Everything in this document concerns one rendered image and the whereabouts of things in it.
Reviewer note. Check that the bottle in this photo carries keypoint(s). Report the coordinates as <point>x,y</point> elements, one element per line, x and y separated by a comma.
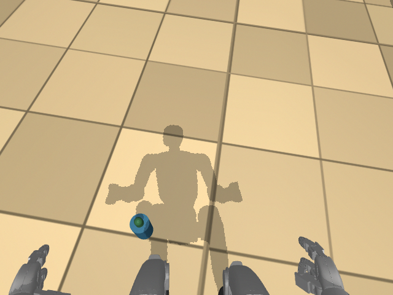
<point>141,226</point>

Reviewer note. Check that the right robot hand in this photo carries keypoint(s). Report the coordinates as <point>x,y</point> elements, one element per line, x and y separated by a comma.
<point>321,274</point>

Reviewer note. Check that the left robot hand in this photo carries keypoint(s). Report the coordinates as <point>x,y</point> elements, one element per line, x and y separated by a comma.
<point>30,277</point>

